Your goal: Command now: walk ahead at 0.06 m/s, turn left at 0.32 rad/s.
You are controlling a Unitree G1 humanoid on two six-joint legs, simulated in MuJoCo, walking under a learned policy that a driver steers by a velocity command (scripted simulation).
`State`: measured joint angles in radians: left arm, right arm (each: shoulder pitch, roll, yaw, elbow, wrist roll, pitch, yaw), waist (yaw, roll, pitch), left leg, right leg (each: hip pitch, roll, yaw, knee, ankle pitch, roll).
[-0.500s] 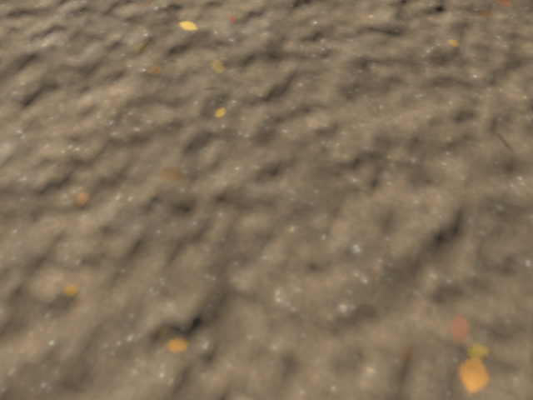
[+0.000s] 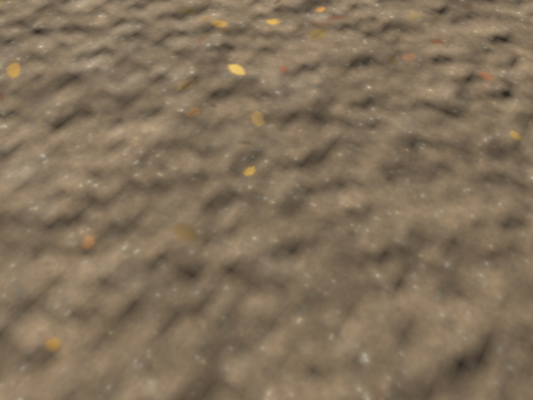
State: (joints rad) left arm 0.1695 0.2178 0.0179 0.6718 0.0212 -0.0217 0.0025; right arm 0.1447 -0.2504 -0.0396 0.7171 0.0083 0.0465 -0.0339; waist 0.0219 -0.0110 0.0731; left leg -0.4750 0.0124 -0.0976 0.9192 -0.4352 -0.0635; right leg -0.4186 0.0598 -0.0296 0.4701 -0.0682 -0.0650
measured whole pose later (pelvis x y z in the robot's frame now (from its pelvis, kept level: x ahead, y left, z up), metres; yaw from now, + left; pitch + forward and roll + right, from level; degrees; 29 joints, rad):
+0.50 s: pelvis +0.03 +0.01 +0.01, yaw +22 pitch +3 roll -2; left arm 0.02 0.27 0.07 0.64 -0.01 -0.01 0.01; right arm 0.19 -0.30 -0.10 0.63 0.03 0.06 -0.05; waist -0.03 -0.03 0.03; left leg -0.34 -0.11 -0.28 0.51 -0.20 0.02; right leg -0.39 0.09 0.11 0.68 -0.36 0.06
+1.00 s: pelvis +0.10 +0.12 +0.00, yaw +50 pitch +3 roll -1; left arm 0.45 0.33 0.09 0.80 0.05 -0.06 0.01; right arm 0.14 -0.31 -0.07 0.61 -0.04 0.05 0.12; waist 0.07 0.01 -0.04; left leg -0.71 0.10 0.03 0.99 -0.19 0.05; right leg 0.12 -0.10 -0.30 0.25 -0.38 0.09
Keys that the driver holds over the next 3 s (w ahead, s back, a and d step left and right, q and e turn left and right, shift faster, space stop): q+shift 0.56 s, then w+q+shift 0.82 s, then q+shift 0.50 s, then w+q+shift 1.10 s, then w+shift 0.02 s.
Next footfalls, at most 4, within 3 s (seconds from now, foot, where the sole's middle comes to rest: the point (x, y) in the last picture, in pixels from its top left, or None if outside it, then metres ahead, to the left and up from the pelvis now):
0.16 left None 0.06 0.13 -0.76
0.56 right None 0.12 -0.07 -0.76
1.10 left None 0.13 0.37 -0.76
1.54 right None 0.43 0.77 -0.76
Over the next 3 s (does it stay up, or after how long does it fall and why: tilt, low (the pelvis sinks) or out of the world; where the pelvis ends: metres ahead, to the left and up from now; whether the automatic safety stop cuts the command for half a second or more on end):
stays up -0.10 1.30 -0.01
